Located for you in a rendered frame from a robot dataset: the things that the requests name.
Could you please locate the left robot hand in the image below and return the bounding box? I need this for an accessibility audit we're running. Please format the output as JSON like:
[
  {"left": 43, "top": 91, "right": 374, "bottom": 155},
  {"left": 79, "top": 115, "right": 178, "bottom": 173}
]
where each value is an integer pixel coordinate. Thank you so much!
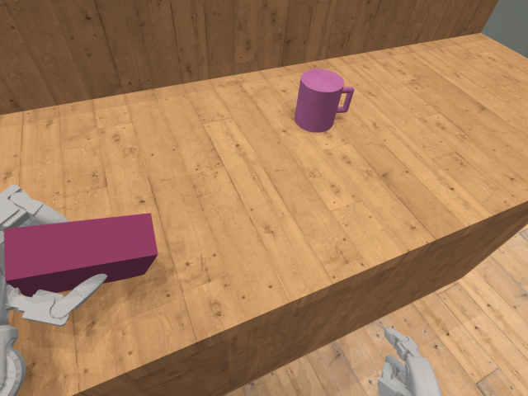
[{"left": 0, "top": 185, "right": 107, "bottom": 327}]

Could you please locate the robot left forearm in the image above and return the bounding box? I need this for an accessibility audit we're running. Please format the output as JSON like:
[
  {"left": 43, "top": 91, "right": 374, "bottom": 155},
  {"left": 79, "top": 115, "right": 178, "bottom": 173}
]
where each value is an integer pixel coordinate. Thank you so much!
[{"left": 0, "top": 325, "right": 26, "bottom": 396}]

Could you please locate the table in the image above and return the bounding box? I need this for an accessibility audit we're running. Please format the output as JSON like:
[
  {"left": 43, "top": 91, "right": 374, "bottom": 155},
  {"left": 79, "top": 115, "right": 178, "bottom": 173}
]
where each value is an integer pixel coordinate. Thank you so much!
[{"left": 0, "top": 0, "right": 528, "bottom": 396}]

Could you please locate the sponge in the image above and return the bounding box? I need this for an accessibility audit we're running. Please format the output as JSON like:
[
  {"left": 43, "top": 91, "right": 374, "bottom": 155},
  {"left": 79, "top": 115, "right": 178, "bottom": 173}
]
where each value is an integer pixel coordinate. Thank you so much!
[{"left": 4, "top": 213, "right": 158, "bottom": 297}]

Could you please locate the right robot hand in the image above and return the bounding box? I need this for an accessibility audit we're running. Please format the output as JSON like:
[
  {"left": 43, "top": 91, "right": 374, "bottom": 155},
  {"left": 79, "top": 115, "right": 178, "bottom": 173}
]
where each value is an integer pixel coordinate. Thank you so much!
[{"left": 378, "top": 327, "right": 442, "bottom": 396}]

